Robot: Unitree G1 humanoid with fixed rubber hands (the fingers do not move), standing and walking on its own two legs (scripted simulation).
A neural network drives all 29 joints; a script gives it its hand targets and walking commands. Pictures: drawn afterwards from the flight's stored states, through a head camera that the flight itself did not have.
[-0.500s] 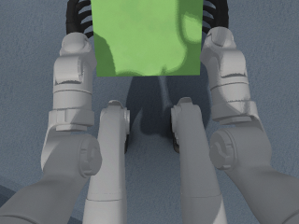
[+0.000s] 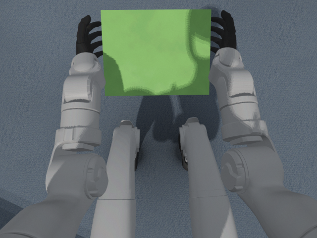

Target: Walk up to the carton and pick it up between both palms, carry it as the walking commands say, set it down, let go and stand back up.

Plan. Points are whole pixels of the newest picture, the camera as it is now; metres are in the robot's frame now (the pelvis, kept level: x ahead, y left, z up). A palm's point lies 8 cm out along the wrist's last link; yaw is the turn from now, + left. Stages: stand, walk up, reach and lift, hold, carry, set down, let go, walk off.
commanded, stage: reach and lift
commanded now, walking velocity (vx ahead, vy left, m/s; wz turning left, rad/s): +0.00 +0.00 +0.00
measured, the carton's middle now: (156, 60) +0.49 +0.01 -0.14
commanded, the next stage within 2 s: none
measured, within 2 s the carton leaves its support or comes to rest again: neither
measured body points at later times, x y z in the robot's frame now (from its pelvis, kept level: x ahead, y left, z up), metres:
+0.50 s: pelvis +0.01 +0.00 +0.06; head +0.23 -0.01 +0.44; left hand +0.47 +0.16 +0.01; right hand +0.47 -0.15 +0.01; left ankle +0.15 +0.14 -0.56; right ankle +0.16 -0.13 -0.56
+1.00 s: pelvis +0.10 +0.00 +0.13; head +0.09 -0.01 +0.58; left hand +0.45 +0.16 +0.15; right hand +0.45 -0.15 +0.15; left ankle +0.15 +0.14 -0.56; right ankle +0.16 -0.13 -0.56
